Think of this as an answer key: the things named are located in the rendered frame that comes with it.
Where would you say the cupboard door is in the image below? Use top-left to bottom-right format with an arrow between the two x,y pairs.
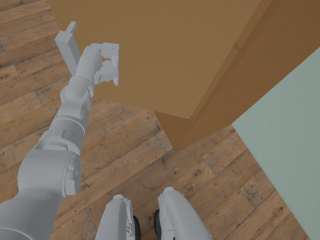
47,0 -> 261,119

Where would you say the robot right thigh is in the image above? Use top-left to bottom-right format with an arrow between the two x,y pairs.
158,190 -> 213,240

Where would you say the robot left forearm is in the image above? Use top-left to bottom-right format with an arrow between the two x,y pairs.
17,76 -> 95,191

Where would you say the robot left hand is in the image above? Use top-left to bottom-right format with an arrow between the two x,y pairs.
75,42 -> 120,87

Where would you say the handle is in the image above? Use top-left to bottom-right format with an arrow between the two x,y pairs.
54,21 -> 81,77

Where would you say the left robot upper arm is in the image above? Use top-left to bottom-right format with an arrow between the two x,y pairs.
0,149 -> 82,240

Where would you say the robot left shin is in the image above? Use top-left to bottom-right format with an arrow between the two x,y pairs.
106,194 -> 136,240

